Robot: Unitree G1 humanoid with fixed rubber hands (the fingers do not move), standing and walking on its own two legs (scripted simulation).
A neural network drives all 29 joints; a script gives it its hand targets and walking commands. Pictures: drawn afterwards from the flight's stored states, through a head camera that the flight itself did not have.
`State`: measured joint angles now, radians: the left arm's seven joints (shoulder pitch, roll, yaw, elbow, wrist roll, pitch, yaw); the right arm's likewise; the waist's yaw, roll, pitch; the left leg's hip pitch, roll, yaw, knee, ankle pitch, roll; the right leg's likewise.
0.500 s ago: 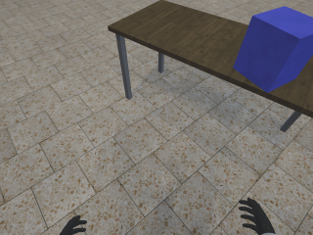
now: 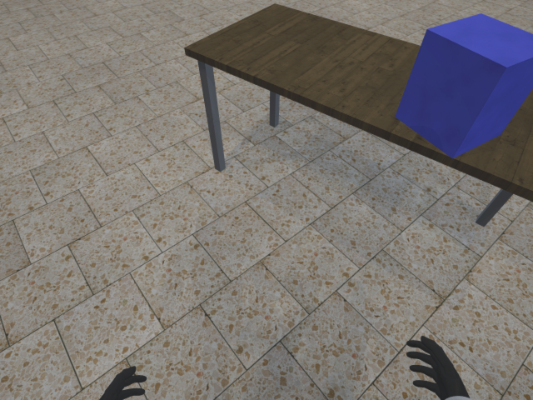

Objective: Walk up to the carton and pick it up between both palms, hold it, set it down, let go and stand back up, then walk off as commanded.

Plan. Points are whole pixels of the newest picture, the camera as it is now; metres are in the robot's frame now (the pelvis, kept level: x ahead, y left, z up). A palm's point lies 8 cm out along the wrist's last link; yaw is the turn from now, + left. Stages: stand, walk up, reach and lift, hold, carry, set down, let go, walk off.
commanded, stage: stand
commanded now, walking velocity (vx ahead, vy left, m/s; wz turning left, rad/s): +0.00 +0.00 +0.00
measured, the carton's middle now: (466, 86) +0.84 -0.49 +0.03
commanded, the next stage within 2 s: none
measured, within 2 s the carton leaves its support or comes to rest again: neither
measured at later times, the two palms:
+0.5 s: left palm out of the picture +0.10 +0.26 -0.11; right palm out of the picture +0.14 -0.26 -0.07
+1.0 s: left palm out of the picture +0.08 +0.26 -0.11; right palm out of the picture +0.12 -0.26 -0.08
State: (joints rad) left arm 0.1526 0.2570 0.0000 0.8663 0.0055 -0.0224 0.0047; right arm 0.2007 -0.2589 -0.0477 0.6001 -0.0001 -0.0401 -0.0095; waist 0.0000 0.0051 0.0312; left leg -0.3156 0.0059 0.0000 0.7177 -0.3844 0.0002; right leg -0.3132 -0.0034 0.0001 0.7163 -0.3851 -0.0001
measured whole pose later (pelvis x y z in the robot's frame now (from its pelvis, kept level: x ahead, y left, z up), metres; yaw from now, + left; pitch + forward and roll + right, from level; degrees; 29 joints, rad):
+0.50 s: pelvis -0.01 +0.00 +0.00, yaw +0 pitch -2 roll +0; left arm 0.14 0.26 0.00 0.92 0.01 -0.02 0.00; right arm 0.20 -0.27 -0.04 0.62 0.00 -0.04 -0.01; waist 0.00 0.01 0.03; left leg -0.32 0.01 0.00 0.72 -0.37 0.00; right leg -0.31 0.00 0.00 0.72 -0.37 0.00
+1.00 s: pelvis -0.02 +0.00 +0.00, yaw +0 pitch -3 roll +0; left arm 0.13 0.26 0.00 0.96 0.01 -0.02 0.00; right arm 0.20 -0.27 -0.03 0.66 0.00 -0.04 -0.01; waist 0.00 0.01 0.04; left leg -0.32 0.01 0.00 0.72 -0.35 0.00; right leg -0.31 0.00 0.00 0.72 -0.35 0.00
